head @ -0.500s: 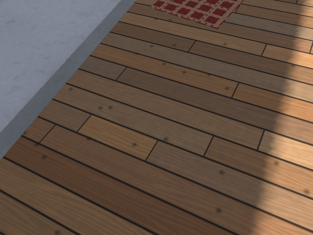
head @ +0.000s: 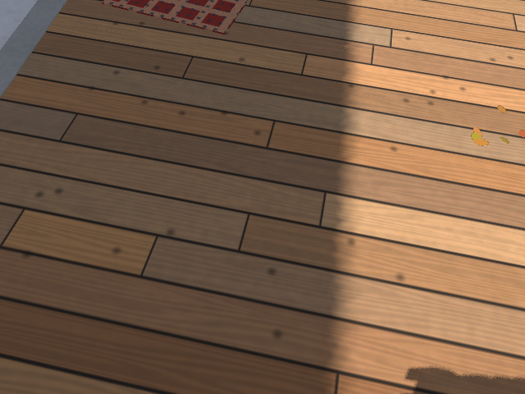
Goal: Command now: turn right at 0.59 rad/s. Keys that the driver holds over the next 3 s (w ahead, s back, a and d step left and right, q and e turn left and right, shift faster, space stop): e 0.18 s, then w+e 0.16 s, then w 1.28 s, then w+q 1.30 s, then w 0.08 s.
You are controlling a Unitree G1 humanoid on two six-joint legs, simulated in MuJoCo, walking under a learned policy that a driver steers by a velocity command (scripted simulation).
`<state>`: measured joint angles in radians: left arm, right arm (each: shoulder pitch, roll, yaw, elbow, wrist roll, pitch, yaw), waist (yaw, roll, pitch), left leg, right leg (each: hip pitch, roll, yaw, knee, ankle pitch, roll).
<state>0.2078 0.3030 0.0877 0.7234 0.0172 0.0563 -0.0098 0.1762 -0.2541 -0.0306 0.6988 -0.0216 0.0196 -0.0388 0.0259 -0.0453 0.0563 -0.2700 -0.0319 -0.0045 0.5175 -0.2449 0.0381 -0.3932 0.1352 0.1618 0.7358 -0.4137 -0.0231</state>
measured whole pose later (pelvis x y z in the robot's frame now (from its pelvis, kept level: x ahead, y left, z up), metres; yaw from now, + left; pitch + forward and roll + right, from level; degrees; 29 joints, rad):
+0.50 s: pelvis +0.03 -0.04 +0.01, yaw -16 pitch +0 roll +1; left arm 0.27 0.27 0.04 0.73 0.02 0.00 -0.03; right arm 0.29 -0.31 -0.07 0.75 -0.03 0.01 0.04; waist -0.02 0.05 0.00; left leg -0.40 0.06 0.07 0.93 -0.38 0.02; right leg -0.14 0.05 -0.01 0.44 -0.31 -0.08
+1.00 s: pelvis +0.28 -0.09 -0.01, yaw -19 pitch +0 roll +0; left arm 0.35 0.27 0.02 0.91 0.02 -0.06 -0.01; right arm 0.20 -0.26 -0.04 0.80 -0.02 -0.05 0.02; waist 0.02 -0.02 0.07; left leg -0.34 -0.05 0.10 0.53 -0.19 0.10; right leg -0.28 0.04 0.04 1.18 -0.34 -0.10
